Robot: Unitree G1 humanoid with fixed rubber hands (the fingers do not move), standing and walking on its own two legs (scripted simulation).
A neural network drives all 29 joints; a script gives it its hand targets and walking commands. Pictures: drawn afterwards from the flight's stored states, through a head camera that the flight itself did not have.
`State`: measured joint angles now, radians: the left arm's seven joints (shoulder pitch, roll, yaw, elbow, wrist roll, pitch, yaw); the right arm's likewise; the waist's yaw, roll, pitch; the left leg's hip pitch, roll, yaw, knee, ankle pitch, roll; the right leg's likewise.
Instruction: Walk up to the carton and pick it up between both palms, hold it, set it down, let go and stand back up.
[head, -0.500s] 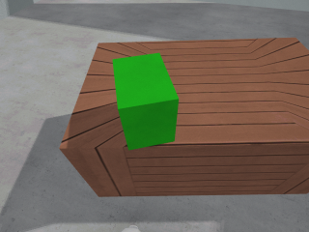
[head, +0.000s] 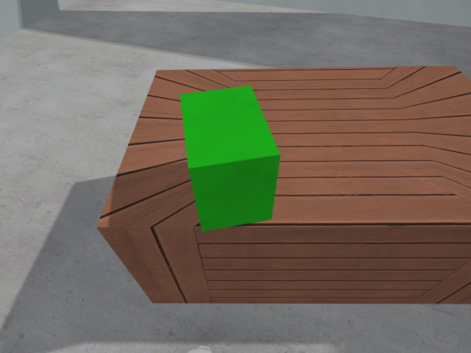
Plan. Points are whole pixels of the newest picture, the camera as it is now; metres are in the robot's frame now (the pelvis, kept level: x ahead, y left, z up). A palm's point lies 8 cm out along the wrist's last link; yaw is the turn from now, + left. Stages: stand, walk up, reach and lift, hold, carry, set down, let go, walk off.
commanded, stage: walk up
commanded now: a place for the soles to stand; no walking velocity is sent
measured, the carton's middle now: (226, 157) +0.57 +0.05 -0.03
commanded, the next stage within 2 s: reach and lift in 1.78 s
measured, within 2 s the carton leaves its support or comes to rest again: neither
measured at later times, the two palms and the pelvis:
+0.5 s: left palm out of the picture +0.12 +0.42 -0.08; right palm out of the picture +0.15 -0.24 -0.06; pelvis +0.07 +0.09 +0.02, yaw +3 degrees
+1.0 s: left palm (29, 352) +0.16 +0.38 -0.08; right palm (407, 339) +0.18 -0.27 -0.09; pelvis +0.12 +0.05 +0.01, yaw +3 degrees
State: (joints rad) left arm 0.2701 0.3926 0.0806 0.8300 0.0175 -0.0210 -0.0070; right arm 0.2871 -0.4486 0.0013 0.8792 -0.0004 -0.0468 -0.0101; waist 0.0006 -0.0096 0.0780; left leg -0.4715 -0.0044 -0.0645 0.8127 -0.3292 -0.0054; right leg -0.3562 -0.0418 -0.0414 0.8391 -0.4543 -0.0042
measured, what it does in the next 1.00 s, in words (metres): walks ahead: left foot, then right foot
